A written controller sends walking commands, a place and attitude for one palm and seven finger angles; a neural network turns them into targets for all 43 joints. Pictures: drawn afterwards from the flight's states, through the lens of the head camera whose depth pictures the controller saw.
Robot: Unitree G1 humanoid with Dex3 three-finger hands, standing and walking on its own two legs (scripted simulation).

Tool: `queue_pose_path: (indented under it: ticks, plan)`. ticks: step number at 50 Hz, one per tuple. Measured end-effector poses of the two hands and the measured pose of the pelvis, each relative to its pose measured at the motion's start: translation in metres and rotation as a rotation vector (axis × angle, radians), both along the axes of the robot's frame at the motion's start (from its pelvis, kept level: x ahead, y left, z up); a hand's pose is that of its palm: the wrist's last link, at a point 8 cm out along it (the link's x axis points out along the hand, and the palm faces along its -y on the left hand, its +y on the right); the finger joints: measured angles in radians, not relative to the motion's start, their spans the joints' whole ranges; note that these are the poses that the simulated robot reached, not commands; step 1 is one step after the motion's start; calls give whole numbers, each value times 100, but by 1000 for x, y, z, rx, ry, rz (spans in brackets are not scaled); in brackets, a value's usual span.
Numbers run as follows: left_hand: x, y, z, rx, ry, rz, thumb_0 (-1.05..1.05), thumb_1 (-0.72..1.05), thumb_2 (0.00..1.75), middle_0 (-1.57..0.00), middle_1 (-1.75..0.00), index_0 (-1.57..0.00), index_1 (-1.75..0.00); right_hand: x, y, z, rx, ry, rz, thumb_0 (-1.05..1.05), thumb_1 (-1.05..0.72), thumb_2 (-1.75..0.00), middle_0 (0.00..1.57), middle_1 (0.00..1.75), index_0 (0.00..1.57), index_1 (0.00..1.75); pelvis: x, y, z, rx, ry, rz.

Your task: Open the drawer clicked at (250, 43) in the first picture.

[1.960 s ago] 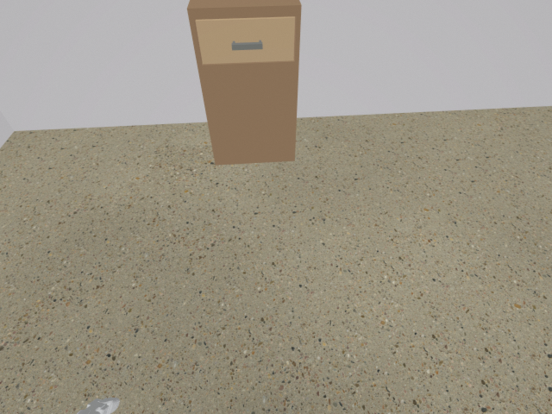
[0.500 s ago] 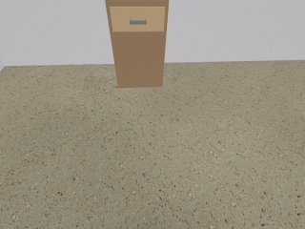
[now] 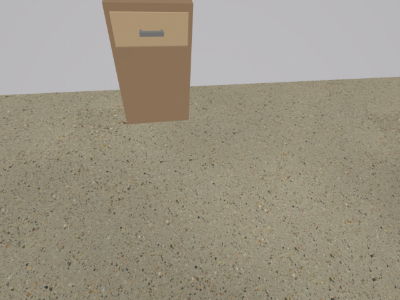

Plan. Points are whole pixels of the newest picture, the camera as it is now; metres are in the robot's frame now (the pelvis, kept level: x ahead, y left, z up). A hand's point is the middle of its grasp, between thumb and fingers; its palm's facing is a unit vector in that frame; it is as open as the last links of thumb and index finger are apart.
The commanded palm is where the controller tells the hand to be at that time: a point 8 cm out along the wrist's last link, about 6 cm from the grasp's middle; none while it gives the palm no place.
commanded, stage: walk to a spot facing it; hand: left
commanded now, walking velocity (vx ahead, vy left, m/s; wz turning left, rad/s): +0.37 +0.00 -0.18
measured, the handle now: (151, 32) +1.42 +0.30 -0.09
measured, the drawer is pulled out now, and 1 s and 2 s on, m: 0.00 0.00 0.00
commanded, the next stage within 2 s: turn to face it in 1.22 s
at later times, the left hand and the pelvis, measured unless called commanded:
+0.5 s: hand (149, 263) +0.24 +0.13 -0.17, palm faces -0.02 -0.98 -0.19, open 7.3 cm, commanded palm none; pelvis +0.20 -0.06 +0.00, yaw -2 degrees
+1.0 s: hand (150, 187) +0.47 +0.16 -0.16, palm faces -0.05 -0.99 -0.15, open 7.4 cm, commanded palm none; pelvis +0.42 -0.02 +0.01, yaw -6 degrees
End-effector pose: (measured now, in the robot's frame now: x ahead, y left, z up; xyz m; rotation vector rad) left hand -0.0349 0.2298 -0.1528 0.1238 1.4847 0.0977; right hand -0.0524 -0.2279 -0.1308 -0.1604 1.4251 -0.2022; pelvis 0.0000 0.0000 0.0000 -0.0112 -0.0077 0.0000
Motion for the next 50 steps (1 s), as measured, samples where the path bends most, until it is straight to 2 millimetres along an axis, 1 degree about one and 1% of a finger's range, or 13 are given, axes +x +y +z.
queue_pose_path:
  ticks: [3,7,10,13,16,20,23,29,35,37,40,45,50]
  plan:
    - [51,-4,4,-5,-60,-26,1,90,89,-20,-30,-20,-30,-25,11,5,27,118,-52,0,-90,-90,20,30,20,30,19,-4,2,-5,1,-5]
    - [137,-16,7,1,-170,-78,1,91,90,-20,-30,-20,-30,-44,16,9,65,264,-114,0,-90,-90,20,30,20,30,49,-14,-1,-3,2,-28]
    - [203,-29,5,18,-257,-123,1,91,90,-20,-30,-20,-30,-40,11,3,87,333,-159,0,-90,-90,20,30,20,30,79,-28,-11,-3,-3,-47]
    - [251,-41,-1,46,-348,-131,0,91,90,-20,-30,-20,-30,-15,-4,-11,100,351,-179,0,-90,-90,21,30,20,30,107,-45,-25,10,-17,-53]
    - [269,-50,3,49,-357,-107,0,91,89,-20,-30,-20,-30,43,-25,-18,81,253,-164,1,-90,-90,20,30,20,30,129,-54,-19,5,-35,-46]
    - [273,-58,11,49,-301,-87,0,92,89,-20,-30,-20,-30,148,-49,-16,43,35,-110,1,-90,-90,20,30,20,30,159,-58,-6,-2,-32,-45]
    - [274,-56,13,49,-256,-69,0,93,89,-20,-30,-20,-30,222,-57,-8,29,-106,-72,0,-91,-90,20,30,20,30,183,-57,1,-12,-24,-41]
    - [273,-52,5,9,-165,-1,0,92,89,-20,-30,-20,-30,337,-56,9,2,-246,15,0,-93,-90,20,30,20,30,236,-47,3,-33,-14,-32]
    - [280,-38,-17,-35,-31,62,0,91,89,-20,-30,-20,-30,424,-31,8,-24,-301,90,0,-92,-90,20,30,20,30,297,-23,-10,-30,-11,-27]
    - [292,-32,-16,-39,8,46,0,91,89,-20,-30,-20,-30,436,-22,8,-23,-310,79,0,-91,-90,20,30,20,30,312,-17,-9,-22,-17,-42]
    - [328,-22,-6,-32,7,18,1,91,89,-20,-30,-20,-30,436,-16,12,-34,-281,10,-1,-93,-90,20,30,20,30,335,-11,-1,-16,-18,-53]
    - [410,-12,9,-7,-87,-16,1,91,90,-20,-30,-19,-30,419,-15,14,-30,-142,-49,-1,-95,-90,20,30,20,30,375,-10,11,-4,-9,-73]
    - [497,-20,16,7,-169,-65,0,91,90,-20,-30,-19,-30,402,-5,8,24,-2,-126,-1,-93,-90,20,30,20,30,418,-19,12,11,-4,-101]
